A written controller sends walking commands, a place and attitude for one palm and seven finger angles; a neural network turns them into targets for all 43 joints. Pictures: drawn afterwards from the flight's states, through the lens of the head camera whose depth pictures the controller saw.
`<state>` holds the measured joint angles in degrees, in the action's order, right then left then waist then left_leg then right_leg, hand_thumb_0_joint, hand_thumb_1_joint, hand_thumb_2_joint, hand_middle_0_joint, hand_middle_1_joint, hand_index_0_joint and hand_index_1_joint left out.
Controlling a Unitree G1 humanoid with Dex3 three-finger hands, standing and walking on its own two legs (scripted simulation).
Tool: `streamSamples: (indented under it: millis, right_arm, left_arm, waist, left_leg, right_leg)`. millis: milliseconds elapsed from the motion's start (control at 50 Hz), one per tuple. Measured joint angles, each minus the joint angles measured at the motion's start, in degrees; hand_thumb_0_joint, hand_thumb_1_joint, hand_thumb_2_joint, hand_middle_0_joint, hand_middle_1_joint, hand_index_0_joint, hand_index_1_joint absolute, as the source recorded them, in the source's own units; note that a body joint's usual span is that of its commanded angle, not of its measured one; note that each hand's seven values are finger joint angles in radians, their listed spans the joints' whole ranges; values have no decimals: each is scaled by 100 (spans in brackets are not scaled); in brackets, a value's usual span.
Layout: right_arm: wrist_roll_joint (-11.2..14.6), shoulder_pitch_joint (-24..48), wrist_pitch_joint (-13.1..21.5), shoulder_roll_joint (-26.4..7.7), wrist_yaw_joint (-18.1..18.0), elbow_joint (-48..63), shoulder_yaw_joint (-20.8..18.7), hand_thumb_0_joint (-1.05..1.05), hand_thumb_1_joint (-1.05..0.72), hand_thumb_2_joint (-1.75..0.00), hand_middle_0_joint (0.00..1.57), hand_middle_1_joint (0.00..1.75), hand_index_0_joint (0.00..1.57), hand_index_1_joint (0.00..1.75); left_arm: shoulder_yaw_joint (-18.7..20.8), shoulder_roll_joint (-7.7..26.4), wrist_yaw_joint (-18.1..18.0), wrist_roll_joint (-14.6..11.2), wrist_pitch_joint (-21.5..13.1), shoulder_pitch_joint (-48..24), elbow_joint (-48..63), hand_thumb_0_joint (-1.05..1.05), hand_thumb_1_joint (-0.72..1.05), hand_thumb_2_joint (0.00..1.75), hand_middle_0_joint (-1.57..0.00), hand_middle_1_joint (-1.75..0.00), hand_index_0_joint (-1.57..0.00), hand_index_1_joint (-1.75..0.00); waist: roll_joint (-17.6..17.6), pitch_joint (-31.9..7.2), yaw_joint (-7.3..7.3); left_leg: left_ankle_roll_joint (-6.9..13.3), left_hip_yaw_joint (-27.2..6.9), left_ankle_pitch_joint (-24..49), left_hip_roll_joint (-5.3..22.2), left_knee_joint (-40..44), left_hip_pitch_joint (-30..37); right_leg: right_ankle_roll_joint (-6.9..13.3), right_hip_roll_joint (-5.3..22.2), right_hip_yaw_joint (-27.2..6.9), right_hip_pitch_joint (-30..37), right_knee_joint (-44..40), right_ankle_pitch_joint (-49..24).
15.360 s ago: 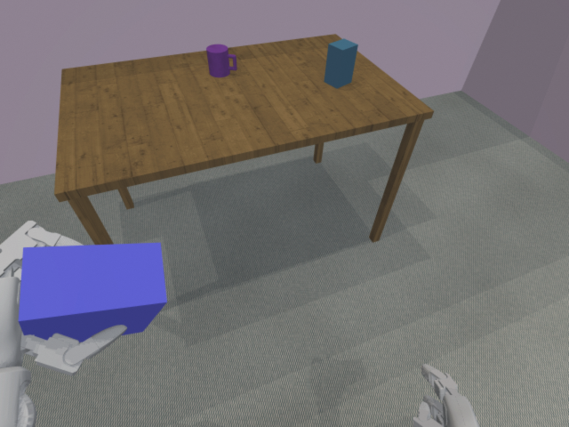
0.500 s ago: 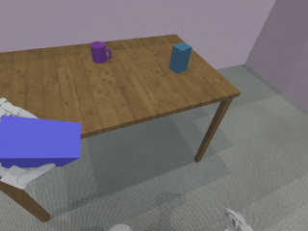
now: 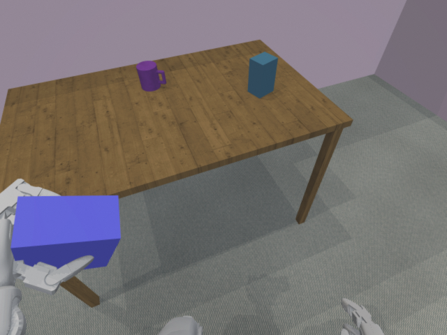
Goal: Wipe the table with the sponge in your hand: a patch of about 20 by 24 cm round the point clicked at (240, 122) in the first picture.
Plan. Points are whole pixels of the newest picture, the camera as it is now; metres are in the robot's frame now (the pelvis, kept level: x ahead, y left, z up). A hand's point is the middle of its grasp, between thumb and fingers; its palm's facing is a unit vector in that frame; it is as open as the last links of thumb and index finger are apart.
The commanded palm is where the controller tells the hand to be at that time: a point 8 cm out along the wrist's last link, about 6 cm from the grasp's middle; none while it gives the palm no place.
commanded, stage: come to a stop and stand still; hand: left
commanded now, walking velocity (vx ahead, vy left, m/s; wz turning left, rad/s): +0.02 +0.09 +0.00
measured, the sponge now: (83, 235) +0.23 +0.23 +0.12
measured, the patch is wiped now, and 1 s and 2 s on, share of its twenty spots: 0.00 0.00 0.00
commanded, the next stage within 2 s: look again from close up in 0.72 s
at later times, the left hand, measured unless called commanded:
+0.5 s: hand (35, 219) +0.23 +0.29 +0.14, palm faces +0.40 -0.84 -0.38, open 10.7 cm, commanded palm +0.18 +0.33 +0.18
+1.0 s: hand (28, 211) +0.24 +0.30 +0.15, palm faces +0.39 -0.84 -0.36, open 10.7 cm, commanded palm +0.18 +0.33 +0.18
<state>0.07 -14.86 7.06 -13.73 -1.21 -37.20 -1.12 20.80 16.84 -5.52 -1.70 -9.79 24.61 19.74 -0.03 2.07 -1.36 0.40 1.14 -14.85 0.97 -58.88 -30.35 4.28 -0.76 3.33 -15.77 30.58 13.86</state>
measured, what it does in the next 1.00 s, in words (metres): steps on the spot: left foot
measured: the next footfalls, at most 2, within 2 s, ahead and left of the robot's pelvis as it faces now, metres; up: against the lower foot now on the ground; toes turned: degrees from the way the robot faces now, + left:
left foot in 0.12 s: +0.08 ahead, +0.16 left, +0.00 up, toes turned +2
left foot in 1.74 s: +0.17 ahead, +0.15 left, +0.00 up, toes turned +6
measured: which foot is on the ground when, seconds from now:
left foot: up 0.00-0.10, down 0.12-1.00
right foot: down 0.00-1.00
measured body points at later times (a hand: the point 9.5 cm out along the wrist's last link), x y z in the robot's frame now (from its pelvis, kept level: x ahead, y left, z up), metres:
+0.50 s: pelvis +0.02 +0.04 +0.00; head +0.04 +0.05 +0.45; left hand +0.21 +0.33 +0.16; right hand +0.19 -0.17 -0.09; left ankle +0.04 +0.16 -0.74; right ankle +0.03 -0.07 -0.74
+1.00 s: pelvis +0.02 +0.05 +0.01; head +0.04 +0.06 +0.46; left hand +0.21 +0.34 +0.17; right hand +0.20 -0.17 -0.07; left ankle +0.04 +0.16 -0.74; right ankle +0.03 -0.07 -0.74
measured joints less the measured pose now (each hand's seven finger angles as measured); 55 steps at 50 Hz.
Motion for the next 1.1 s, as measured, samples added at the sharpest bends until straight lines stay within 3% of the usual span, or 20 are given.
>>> streamSamples:
  millis: [80,120,180,220,320,460,560,680,780,900,1100]
  right_arm:
    - [-74,36,305,-44,-79,217,-35,1,-90,-90,20,30,20,30]
    - [-70,62,405,-134,-106,370,-90,1,-90,-90,20,30,20,30]
    - [34,332,337,-39,-124,377,-131,1,-90,-90,20,29,20,30]
    - [79,442,252,4,-97,426,-97,1,-90,-90,20,29,20,30]
    - [117,431,64,82,-16,479,-7,1,-90,-90,20,29,20,30]
    - [46,208,-69,233,-69,289,186,1,-90,-90,20,30,20,30]
    - [16,232,31,376,-94,259,288,1,-90,-90,21,30,20,30]
    - [14,359,57,423,-39,342,306,1,-90,-90,21,30,20,30]
    - [29,374,-23,341,-47,389,260,1,-90,-90,21,30,20,30]
    - [32,324,-91,227,-137,359,201,1,-90,-90,21,30,20,30]
    - [29,300,-67,218,-163,330,160,1,-90,-90,21,30,20,30]
  left_arm:
    - [-427,75,-78,88,34,178,685,0,-55,100,-68,-134,-69,-133]
    - [-442,245,-116,82,-84,189,1090,0,-55,100,-68,-134,-69,-133]
    - [-136,613,-178,49,-269,-80,1223,0,-55,100,-68,-134,-69,-133]
    - [116,747,-194,12,-306,-140,1090,0,-55,100,-68,-134,-69,-133]
    - [308,631,-188,-81,-185,-44,572,0,-55,100,-68,-134,-69,-133]
    - [-199,145,-151,1,171,161,396,0,-55,100,-67,-134,-69,-133]
    - [-292,263,-203,45,137,-52,726,0,-55,100,-67,-134,-69,-133]
    - [-16,492,-243,-13,-72,-140,865,0,-55,100,-67,-134,-69,-133]
    - [-29,388,-211,-51,-12,51,607,0,-55,100,-67,-134,-69,-133]
    - [-253,198,-204,-11,184,106,426,0,-55,100,-67,-134,-69,-133]
    - [-175,314,-284,-26,41,24,719,0,-55,100,-67,-134,-69,-132]
  waist:
    - [263,202,-45]
    - [127,224,-27]
    - [167,362,-29]
    - [29,308,35]
    - [-220,68,151]
    - [-31,73,-16]
    - [118,271,-110]
    - [48,231,-14]
    - [-38,58,48]
    - [-4,53,9]
    - [-2,109,10]
  left_leg:
    - [126,143,106,17,2344,1045]
    - [149,23,255,113,3091,1532]
    - [-189,25,213,78,2955,1552]
    - [-236,2,151,131,2832,1527]
    - [-148,-15,5,120,2677,1462]
    - [8,88,45,-43,2915,1657]
    - [52,97,118,-77,3036,1741]
    - [72,108,184,-49,3151,1759]
    - [96,169,206,-45,3232,1762]
    - [107,183,237,-65,3290,1791]
    - [56,119,261,-22,3301,1789]
  right_leg:
    - [-47,105,-41,27,-1,18]
    - [-77,-1,40,-46,206,153]
    - [-110,52,12,-12,344,236]
    - [-136,-1,29,79,228,206]
    - [-206,6,38,151,105,207]
    - [-396,163,-59,304,-67,175]
    - [-443,191,-66,411,-236,73]
    - [-471,156,-77,506,-537,-105]
    - [-500,150,-137,507,-663,-180]
    - [-507,168,-150,509,-666,-183]
    - [-458,123,-88,548,-729,-210]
